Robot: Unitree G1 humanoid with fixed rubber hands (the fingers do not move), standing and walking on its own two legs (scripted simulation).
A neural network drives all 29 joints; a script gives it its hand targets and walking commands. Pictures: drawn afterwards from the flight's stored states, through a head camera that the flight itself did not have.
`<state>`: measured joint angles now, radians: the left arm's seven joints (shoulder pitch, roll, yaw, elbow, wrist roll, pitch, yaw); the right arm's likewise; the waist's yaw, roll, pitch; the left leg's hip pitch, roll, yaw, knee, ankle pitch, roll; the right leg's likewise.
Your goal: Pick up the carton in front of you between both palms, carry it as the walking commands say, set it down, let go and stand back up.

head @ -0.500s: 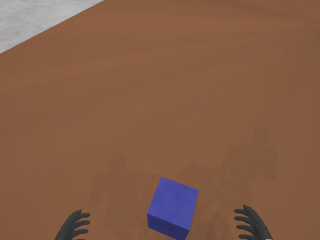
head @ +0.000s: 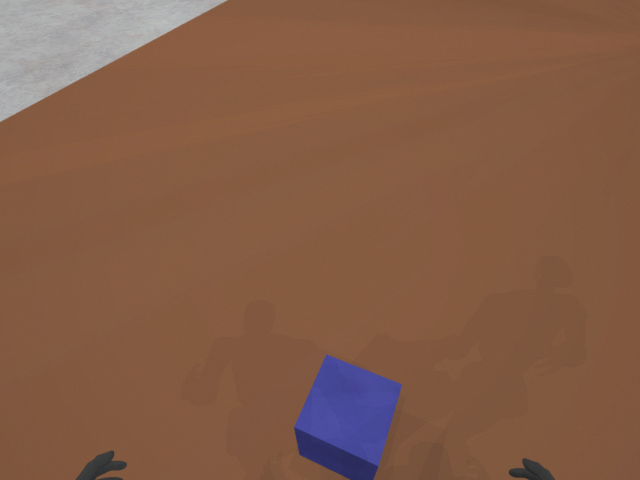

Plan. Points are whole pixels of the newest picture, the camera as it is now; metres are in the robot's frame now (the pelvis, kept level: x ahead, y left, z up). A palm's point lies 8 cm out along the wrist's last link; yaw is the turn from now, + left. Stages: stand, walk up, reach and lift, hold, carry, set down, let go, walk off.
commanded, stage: stand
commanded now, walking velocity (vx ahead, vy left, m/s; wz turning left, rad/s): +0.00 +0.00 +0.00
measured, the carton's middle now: (348, 421) +0.41 -0.06 -0.64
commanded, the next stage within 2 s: none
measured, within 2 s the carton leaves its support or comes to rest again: neither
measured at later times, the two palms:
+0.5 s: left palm out of the picture +0.10 +0.30 -0.09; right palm out of the picture +0.12 -0.29 -0.09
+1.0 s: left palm out of the picture +0.08 +0.31 -0.09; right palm out of the picture +0.08 -0.30 -0.10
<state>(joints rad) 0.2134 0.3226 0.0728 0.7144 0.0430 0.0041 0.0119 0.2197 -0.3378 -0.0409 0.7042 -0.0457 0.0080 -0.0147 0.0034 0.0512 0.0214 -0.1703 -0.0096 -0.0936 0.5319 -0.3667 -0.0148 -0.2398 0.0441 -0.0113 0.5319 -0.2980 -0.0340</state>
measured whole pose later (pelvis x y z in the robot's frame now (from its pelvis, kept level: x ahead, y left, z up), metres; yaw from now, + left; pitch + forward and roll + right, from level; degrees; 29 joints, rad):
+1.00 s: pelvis -0.02 +0.00 +0.01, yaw +1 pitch -2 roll +0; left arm 0.13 0.35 0.04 0.97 0.02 -0.01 0.01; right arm 0.16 -0.39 0.00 0.95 -0.02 -0.02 -0.02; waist 0.01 0.03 0.03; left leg -0.09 -0.01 -0.10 0.37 -0.26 -0.02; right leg -0.15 0.03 -0.02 0.38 -0.20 -0.03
